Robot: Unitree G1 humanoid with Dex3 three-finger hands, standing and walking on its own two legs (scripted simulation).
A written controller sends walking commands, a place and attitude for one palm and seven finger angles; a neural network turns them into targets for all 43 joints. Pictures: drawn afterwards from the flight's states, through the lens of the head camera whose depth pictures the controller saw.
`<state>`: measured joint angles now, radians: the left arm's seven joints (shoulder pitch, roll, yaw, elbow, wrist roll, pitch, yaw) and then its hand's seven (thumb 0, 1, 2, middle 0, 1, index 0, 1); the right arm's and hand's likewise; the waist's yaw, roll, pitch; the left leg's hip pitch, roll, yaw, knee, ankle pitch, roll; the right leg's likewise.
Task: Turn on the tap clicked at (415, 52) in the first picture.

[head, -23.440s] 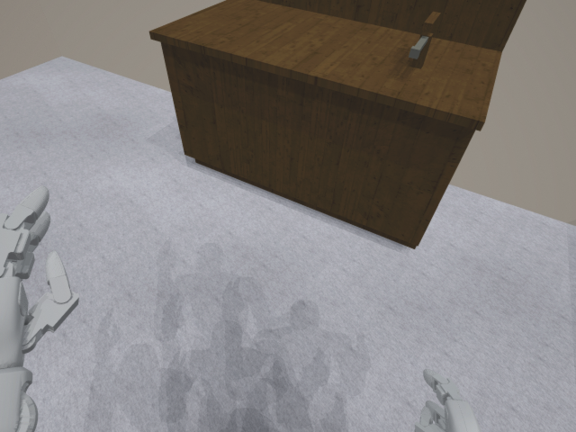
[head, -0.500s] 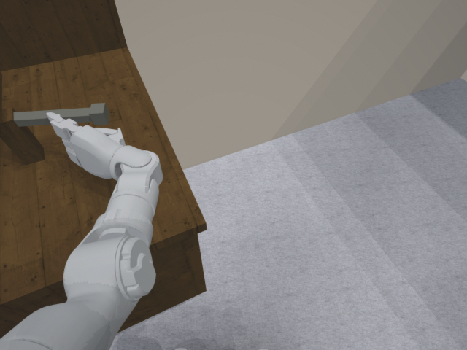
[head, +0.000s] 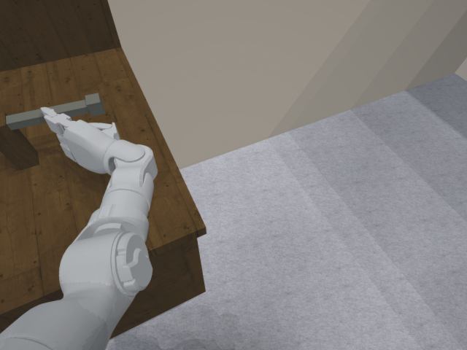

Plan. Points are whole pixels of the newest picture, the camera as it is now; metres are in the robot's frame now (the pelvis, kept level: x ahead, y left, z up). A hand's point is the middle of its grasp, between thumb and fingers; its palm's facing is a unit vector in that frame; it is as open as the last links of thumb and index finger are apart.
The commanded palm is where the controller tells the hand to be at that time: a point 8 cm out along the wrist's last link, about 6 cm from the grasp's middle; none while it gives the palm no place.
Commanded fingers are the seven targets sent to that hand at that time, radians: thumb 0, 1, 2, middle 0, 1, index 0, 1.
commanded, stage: lift the hand up off the lever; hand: left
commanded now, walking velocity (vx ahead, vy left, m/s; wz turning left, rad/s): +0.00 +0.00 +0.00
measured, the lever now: (95, 104) +0.56 +0.22 +0.10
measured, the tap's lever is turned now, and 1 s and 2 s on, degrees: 86 86 86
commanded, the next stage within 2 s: none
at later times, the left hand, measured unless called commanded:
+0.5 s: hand (106, 130) +0.47 +0.18 +0.12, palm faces +0.82 -0.56 -0.11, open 7.8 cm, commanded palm +0.41 +0.19 +0.13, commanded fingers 0.00 0.90 0.90 -0.15 -0.15 -0.15 -0.15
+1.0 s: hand (102, 125) +0.46 +0.18 +0.13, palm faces +0.83 -0.55 -0.13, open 7.8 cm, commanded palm +0.41 +0.19 +0.15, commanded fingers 0.00 0.90 0.90 -0.15 -0.15 -0.15 -0.15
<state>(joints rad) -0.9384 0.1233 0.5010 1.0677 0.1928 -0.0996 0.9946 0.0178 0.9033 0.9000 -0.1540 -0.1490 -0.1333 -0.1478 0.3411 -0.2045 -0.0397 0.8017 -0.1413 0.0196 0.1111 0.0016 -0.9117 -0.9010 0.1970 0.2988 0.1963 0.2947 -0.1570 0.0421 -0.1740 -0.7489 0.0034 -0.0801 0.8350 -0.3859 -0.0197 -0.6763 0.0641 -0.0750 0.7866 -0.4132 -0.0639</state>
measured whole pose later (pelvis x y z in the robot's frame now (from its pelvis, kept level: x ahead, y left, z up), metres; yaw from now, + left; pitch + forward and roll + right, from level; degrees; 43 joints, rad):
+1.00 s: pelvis -0.01 -0.01 +0.01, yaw +1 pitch +12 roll -1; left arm -0.89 0.07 0.45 0.91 0.15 0.05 0.97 0.02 0.90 0.90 -0.15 -0.15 -0.15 -0.16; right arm 0.30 -0.22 -0.04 0.82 -0.11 0.01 0.08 0.00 -0.91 -0.90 0.20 0.30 0.20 0.29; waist -0.11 0.04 -0.15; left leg -0.62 0.00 -0.08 0.75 -0.34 -0.03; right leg -0.55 0.06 -0.08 0.72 -0.38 -0.07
